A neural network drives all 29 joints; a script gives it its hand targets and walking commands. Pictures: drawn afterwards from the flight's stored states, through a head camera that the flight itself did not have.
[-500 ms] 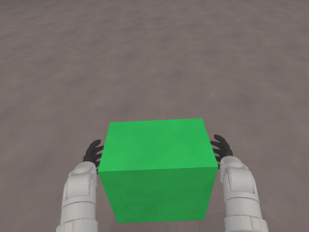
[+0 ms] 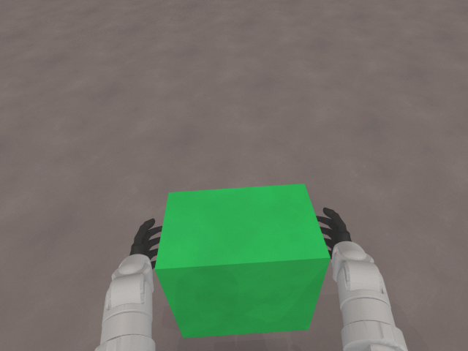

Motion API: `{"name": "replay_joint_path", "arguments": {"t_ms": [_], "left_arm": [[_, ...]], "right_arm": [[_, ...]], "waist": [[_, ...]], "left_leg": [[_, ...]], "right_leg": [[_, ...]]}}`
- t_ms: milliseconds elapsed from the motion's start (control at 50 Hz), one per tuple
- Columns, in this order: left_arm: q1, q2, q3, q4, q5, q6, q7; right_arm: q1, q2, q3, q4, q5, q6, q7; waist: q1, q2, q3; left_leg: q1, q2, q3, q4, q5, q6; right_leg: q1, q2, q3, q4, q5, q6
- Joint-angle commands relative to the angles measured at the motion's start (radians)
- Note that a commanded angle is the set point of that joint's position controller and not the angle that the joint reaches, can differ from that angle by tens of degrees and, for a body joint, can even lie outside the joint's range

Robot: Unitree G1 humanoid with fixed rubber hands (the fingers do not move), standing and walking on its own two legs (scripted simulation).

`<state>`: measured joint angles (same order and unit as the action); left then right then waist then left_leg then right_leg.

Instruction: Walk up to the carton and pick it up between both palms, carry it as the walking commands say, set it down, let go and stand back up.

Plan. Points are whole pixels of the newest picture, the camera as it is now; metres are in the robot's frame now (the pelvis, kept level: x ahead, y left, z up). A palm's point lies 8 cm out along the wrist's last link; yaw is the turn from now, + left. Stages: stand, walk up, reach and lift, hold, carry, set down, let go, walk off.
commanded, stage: set down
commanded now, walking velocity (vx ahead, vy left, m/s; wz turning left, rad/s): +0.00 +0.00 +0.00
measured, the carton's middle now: (241, 264) +0.31 +0.01 -0.09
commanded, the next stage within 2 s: none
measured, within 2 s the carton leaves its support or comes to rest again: neither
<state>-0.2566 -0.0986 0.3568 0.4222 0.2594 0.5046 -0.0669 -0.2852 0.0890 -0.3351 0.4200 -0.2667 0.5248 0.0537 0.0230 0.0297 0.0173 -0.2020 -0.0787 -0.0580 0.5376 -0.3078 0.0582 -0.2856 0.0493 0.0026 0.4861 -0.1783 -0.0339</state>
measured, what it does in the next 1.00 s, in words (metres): lowers itself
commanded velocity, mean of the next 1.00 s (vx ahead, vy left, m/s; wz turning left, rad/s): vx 0.00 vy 0.00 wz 0.00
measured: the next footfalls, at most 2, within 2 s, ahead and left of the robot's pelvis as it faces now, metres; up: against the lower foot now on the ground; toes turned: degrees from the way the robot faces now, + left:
none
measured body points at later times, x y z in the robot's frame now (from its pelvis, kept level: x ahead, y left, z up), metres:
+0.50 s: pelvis -0.03 -0.01 -0.04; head +0.10 -0.03 +0.39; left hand +0.32 +0.18 -0.09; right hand +0.34 -0.18 -0.10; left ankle -0.01 +0.08 -0.73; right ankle +0.05 -0.10 -0.73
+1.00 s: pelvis -0.04 -0.02 -0.11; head +0.15 -0.04 +0.30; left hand +0.35 +0.19 -0.18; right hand +0.36 -0.17 -0.19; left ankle -0.01 +0.08 -0.73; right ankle +0.05 -0.10 -0.73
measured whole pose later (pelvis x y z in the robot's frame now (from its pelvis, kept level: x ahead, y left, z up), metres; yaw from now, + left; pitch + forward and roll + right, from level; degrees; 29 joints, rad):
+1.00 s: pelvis -0.04 -0.02 -0.11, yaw +0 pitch +33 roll +1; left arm -0.61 0.01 0.48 0.59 0.15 0.28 -0.09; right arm -0.59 0.07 -0.37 0.50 -0.21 0.31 -0.02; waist 0.05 0.02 -0.16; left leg -1.29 -0.08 -0.02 1.16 -0.46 0.03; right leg -1.38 0.06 -0.02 1.08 -0.29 -0.05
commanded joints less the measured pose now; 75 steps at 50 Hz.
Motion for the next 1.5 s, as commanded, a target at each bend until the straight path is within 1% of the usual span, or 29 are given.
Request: {"name": "replay_joint_path", "arguments": {"t_ms": [0, 100, 160, 240, 360, 520, 660, 800, 920, 980, 1240, 1480], "left_arm": [[-0.540, -0.846, -0.519, 0.018, -0.174, -0.066, -0.189], [-0.585, -0.853, -0.502, 0.037, -0.176, -0.122, -0.175], [-0.609, -0.846, -0.489, 0.046, -0.173, -0.149, -0.171], [-0.658, -0.841, -0.479, 0.053, -0.173, -0.179, -0.178], [-0.718, -0.830, -0.476, 0.065, -0.179, -0.203, -0.210], [-0.778, -0.800, -0.451, 0.097, -0.182, -0.217, -0.265], [-0.823, -0.771, -0.440, 0.124, -0.198, -0.227, -0.301], [-0.855, -0.752, -0.433, 0.144, -0.219, -0.235, -0.313], [-0.887, -0.744, -0.434, 0.156, -0.235, -0.238, -0.307], [-0.906, -0.744, -0.442, 0.156, -0.247, -0.240, -0.299], [-1.011, -0.743, -0.472, 0.142, -0.295, -0.241, -0.237], [-1.128, -0.714, -0.470, 0.159, -0.319, -0.240, -0.205]], "right_arm": [[-0.529, 0.790, 0.486, 0.027, 0.172, -0.084, 0.235], [-0.561, 0.798, 0.470, 0.079, 0.160, -0.133, 0.245], [-0.586, 0.805, 0.475, 0.091, 0.158, -0.158, 0.246], [-0.629, 0.823, 0.483, 0.102, 0.156, -0.185, 0.245], [-0.661, 0.854, 0.485, 0.117, 0.151, -0.204, 0.236], [-0.702, 0.895, 0.497, 0.116, 0.148, -0.216, 0.207], [-0.742, 0.903, 0.520, 0.099, 0.155, -0.228, 0.179], [-0.784, 0.890, 0.544, 0.083, 0.172, -0.238, 0.161], [-0.824, 0.870, 0.555, 0.086, 0.187, -0.242, 0.153], [-0.844, 0.857, 0.558, 0.088, 0.196, -0.245, 0.151], [-0.940, 0.800, 0.551, 0.115, 0.227, -0.251, 0.140], [-1.065, 0.779, 0.522, 0.152, 0.256, -0.250, 0.117]], "waist": [[-0.019, 0.025, -0.313], [-0.022, 0.010, -0.399], [-0.008, 0.001, -0.442], [0.006, -0.012, -0.509], [0.017, -0.032, -0.611], [0.031, -0.059, -0.719], [0.032, -0.054, -0.796], [0.037, -0.048, -0.877], [0.041, -0.047, -0.940], [0.037, -0.047, -0.977], [0.028, -0.051, -1.093], [0.033, -0.063, -1.143]], "left_leg": [[-0.149, 0.071, -0.125, -0.070, 0.300, -0.040], [-0.196, 0.065, -0.121, -0.018, 0.325, -0.047], [-0.240, 0.056, -0.116, 0.007, 0.303, -0.046], [-0.318, 0.044, -0.104, 0.052, 0.255, -0.041], [-0.470, 0.021, -0.073, 0.132, 0.189, -0.031], [-0.686, -0.003, -0.044, 0.237, 0.123, -0.019], [-0.844, -0.020, -0.034, 0.321, 0.097, -0.018], [-0.973, -0.028, -0.030, 0.403, 0.092, -0.025], [-1.050, -0.032, -0.026, 0.469, 0.086, -0.031], [-1.075, -0.034, -0.024, 0.501, 0.088, -0.036], [-1.146, -0.039, -0.018, 0.649, 0.104, -0.059], [-1.260, -0.047, -0.001, 0.776, 0.065, -0.060]], "right_leg": [[0.154, 0.012, 0.084, 0.051, 0.117, -0.034], [0.074, 0.019, 0.086, 0.096, 0.125, -0.030], [0.036, 0.019, 0.089, 0.122, 0.123, -0.028], [-0.015, 0.018, 0.094, 0.167, 0.126, -0.024], [-0.032, 0.019, 0.104, 0.238, 0.159, -0.016], [-0.021, 0.009, 0.135, 0.327, 0.196, -0.001], [-0.066, 0.009, 0.152, 0.405, 0.190, 0.005], [-0.157, 0.021, 0.149, 0.492, 0.181, 0.010], [-0.267, 0.034, 0.130, 0.570, 0.166, 0.013], [-0.327, 0.040, 0.116, 0.611, 0.166, 0.015], [-0.589, 0.061, 0.070, 0.777, 0.121, 0.015], [-0.732, 0.072, 0.051, 0.904, 0.075, 0.020]]}}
